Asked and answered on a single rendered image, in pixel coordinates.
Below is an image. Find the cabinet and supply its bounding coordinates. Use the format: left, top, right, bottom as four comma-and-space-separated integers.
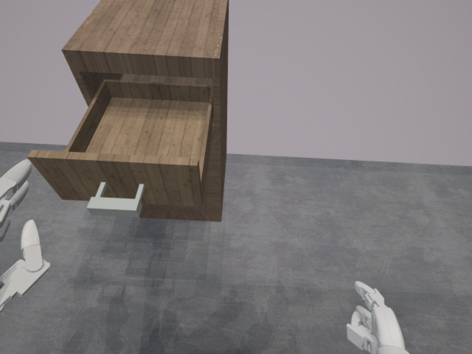
62, 0, 229, 222

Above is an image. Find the robot right hand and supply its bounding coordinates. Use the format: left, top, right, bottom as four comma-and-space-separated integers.
347, 281, 406, 354

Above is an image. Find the drawer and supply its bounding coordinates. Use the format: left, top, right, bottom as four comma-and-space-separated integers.
27, 80, 214, 207

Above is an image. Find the handle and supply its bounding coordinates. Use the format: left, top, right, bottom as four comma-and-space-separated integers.
87, 182, 145, 218

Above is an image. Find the robot left hand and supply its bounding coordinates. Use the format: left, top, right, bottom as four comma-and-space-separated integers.
0, 159, 50, 313

